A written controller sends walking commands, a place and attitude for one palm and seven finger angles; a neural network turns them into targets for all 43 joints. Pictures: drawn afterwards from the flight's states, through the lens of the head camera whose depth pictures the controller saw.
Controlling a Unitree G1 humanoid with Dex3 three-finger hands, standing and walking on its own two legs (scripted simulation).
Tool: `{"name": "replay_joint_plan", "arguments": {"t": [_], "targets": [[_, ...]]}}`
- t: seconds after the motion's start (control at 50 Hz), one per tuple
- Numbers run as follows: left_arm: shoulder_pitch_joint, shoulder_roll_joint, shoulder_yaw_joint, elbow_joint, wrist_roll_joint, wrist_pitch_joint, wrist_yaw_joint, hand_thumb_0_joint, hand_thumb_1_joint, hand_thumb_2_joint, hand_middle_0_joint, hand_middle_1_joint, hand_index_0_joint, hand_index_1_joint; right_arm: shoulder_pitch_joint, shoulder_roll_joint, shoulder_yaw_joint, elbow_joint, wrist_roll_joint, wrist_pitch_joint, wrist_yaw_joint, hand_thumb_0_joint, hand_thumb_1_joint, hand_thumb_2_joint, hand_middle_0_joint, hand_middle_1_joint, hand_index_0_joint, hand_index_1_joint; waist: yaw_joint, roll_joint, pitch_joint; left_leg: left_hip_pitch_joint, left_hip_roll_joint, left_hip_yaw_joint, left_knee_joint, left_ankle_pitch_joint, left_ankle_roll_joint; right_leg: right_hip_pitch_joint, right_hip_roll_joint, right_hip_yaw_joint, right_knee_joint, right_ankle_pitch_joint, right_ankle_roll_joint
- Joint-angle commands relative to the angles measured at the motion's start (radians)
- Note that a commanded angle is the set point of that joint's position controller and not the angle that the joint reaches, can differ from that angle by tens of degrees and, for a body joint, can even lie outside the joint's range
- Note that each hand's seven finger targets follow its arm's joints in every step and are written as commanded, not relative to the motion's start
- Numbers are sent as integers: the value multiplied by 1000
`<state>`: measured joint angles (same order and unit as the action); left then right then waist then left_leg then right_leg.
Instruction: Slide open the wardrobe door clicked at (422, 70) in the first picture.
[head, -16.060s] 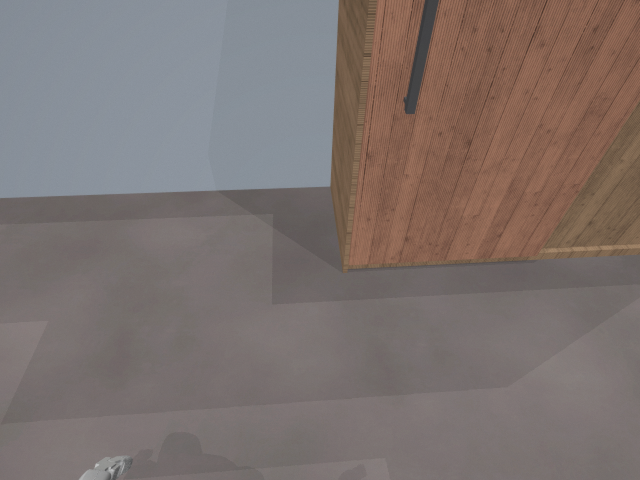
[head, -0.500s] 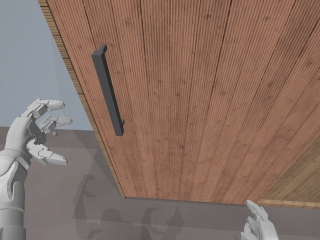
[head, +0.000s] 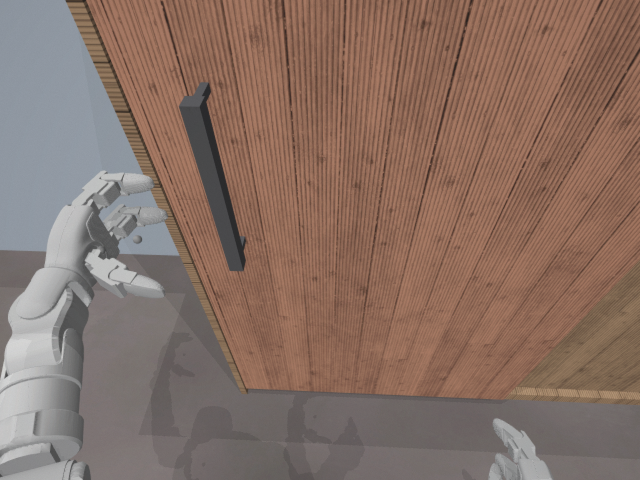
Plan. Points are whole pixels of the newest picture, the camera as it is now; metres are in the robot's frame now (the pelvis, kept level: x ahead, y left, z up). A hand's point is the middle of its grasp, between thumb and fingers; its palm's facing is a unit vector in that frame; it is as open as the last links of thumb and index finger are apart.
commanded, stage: move the hooked fingers beside the handle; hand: left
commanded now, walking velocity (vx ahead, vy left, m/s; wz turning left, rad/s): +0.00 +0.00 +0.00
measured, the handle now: (223, 190) +0.46 +0.17 +0.12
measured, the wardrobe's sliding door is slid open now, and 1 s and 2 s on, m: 0.00 0.00 0.00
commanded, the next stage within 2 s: none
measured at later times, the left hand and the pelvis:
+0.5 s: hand (151, 225) +0.38 +0.24 +0.13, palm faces +0.06 -1.00 -0.02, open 14.0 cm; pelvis +0.00 +0.00 +0.00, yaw +0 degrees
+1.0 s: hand (159, 209) +0.40 +0.23 +0.13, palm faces +0.04 -1.00 -0.02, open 14.0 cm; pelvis +0.00 -0.01 +0.00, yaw -1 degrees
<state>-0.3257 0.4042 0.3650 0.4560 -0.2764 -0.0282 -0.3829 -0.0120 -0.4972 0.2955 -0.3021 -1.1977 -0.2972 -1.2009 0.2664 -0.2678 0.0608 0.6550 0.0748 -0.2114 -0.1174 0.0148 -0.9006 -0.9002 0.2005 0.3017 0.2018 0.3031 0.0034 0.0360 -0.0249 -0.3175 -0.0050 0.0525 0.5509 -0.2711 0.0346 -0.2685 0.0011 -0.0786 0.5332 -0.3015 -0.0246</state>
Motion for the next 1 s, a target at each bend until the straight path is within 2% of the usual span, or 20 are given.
{"name": "replay_joint_plan", "arguments": {"t": [0.0,0.02,0.04,0.1,0.12,0.14,0.16,0.24,0.32,0.42,0.5,0.52,0.6,0.64,0.68,0.74,0.78,0.82,0.9,0.98], "targets": [[-343,297,98,-133,-4,-47,30,0,-500,300,-300,-1200,-300,-1200,-43,-139,-55,-137,-2,-41,-2,0,-900,-900,200,300,200,300,-2,21,-218,156,21,-84,-72,213,-2,-11,-1,37,-67,251,1],[-335,324,116,-120,1,-44,33,0,-500,300,-300,-1200,-300,-1200,-39,-143,-56,-139,-4,-35,1,0,-900,-900,200,300,200,300,5,-9,-221,149,22,-81,-67,225,2,1,-1,40,-69,267,1],[-349,328,118,-143,5,-48,34,0,-500,300,-300,-1200,-300,-1200,-40,-141,-56,-145,-5,-32,3,0,-900,-900,200,300,200,300,6,20,-252,159,19,-79,-66,251,1,18,-2,42,-60,292,-1],[-404,276,68,-193,6,-67,31,0,-500,300,-300,-1200,-300,-1200,-37,-132,-57,-154,-6,-30,6,0,-900,-900,200,300,200,300,-6,81,-288,208,21,-84,-55,306,-5,8,1,40,-52,316,-4],[-407,279,63,-203,7,-76,30,0,-500,300,-300,-1200,-300,-1200,-31,-134,-58,-153,-6,-27,7,0,-900,-900,200,300,200,300,-10,55,-292,217,28,-86,-48,324,-4,7,4,39,-52,321,-4],[-412,271,64,-214,2,-86,29,0,-500,300,-300,-1200,-300,-1200,-30,-133,-59,-151,-7,-28,8,0,-900,-900,200,300,200,300,-10,84,-304,232,26,-87,-45,338,-4,5,6,41,-52,328,-5],[-401,261,61,-211,-3,-90,29,0,-500,300,-300,-1200,-300,-1200,-22,-134,-62,-147,-7,-26,7,0,-900,-900,200,300,200,300,-14,49,-308,242,29,-92,-45,359,-6,4,9,35,-50,336,-3],[-412,221,29,-160,-9,-81,29,0,-500,300,-300,-1200,-300,-1200,-14,-140,-66,-129,-5,-19,8,0,-900,-900,200,300,200,300,-23,22,-272,228,30,-93,-49,329,-6,-24,9,32,-55,314,-1],[-380,272,71,-72,9,-48,52,0,-500,300,-300,-1200,-300,-1200,-10,-149,-67,-124,-4,5,12,0,-900,-900,200,300,200,300,-9,-32,-226,159,24,-83,-55,276,-2,-15,3,33,-58,300,-1],[-479,326,97,-141,24,-98,70,0,-500,300,-300,-1200,-300,-1200,-7,-144,-68,-134,-11,18,15,0,-900,-900,200,300,200,300,-13,30,-306,187,21,-73,-39,306,1,18,4,49,-48,332,-2],[-581,275,43,-87,18,-138,57,0,-500,300,-300,-1200,-300,-1200,0,-141,-62,-114,-9,17,9,0,-900,-900,200,300,200,300,-47,62,-276,195,20,-76,-38,260,2,-23,8,52,-55,297,-2],[-573,288,51,-41,19,-137,52,0,-500,300,-300,-1200,-300,-1200,12,-147,-64,-105,-9,21,8,0,-900,-900,200,300,200,300,-48,19,-270,182,23,-78,-37,251,6,-23,8,50,-56,291,-2],[-604,264,18,117,22,-109,30,0,-500,300,-300,-1200,-300,-1200,24,-159,-64,-93,-5,29,6,0,-900,-900,200,300,200,300,-59,5,-225,122,13,-75,-37,162,7,-66,2,53,-59,231,1],[-615,313,41,181,33,-107,29,0,-500,300,-300,-1200,-300,-1200,35,-167,-62,-92,-4,43,9,0,-900,-900,200,300,200,300,-57,-21,-216,80,12,-75,-34,138,10,-66,0,55,-54,213,2],[-699,323,33,178,40,-127,32,0,-500,300,-300,-1200,-300,-1200,46,-168,-63,-93,-8,45,12,0,-900,-900,200,300,200,300,-64,-6,-252,81,10,-78,-24,141,10,-67,-1,60,-46,214,2],[-667,358,76,119,39,-182,39,0,-500,300,-300,-1200,-300,-1200,52,-163,-70,-112,-13,49,22,0,-900,-900,200,300,200,300,-36,41,-367,127,9,-71,-1,219,11,-9,4,72,-24,291,-1],[-659,382,106,63,32,-213,42,0,-500,300,-300,-1200,-300,-1200,58,-161,-74,-120,-16,49,25,0,-900,-900,200,300,200,300,-24,34,-436,150,10,-71,2,273,9,39,8,73,-10,351,1],[-575,416,146,84,26,-216,42,0,-500,300,-300,-1200,-300,-1200,65,-165,-75,-121,-17,57,27,0,-900,-900,200,300,200,300,-14,-2,-417,112,13,-61,1,293,14,73,6,74,-7,396,5],[-530,351,96,158,31,-168,21,0,-500,300,-300,-1200,-300,-1200,54,-161,-73,-125,-3,64,29,0,-900,-900,200,300,200,300,-29,35,-247,57,12,-51,-21,213,14,-19,7,66,-28,327,5],[-518,313,62,72,20,-147,7,0,-500,300,-300,-1200,-300,-1200,52,-161,-80,-145,-2,65,29,0,-900,-900,200,300,200,300,-29,41,-294,94,12,-52,-14,237,16,-17,10,63,-29,333,3]]}}
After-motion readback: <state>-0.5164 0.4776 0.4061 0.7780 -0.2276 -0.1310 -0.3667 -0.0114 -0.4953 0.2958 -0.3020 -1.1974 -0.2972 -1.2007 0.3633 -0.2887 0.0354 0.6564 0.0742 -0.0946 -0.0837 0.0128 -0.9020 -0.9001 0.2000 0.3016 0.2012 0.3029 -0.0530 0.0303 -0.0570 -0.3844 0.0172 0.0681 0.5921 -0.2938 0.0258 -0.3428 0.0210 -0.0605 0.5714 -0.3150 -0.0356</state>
